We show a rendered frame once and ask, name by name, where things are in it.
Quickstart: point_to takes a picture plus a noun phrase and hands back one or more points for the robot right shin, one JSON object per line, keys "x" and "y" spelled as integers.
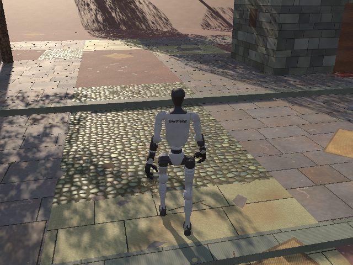
{"x": 188, "y": 210}

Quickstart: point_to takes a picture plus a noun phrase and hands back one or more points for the robot right forearm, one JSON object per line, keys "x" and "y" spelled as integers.
{"x": 201, "y": 145}

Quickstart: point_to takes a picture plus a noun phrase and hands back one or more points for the robot left thigh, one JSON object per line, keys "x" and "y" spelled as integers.
{"x": 163, "y": 161}

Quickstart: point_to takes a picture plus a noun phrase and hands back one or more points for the right robot hand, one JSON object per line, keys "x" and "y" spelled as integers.
{"x": 198, "y": 154}

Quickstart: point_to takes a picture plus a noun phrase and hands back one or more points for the robot left forearm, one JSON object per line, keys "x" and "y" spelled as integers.
{"x": 152, "y": 151}

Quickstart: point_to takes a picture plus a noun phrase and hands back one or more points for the left robot hand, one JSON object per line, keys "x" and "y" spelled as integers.
{"x": 147, "y": 170}

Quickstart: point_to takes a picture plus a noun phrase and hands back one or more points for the robot left upper arm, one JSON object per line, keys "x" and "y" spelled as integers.
{"x": 158, "y": 126}

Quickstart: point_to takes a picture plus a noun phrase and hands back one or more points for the robot right upper arm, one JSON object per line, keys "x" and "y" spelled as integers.
{"x": 197, "y": 125}

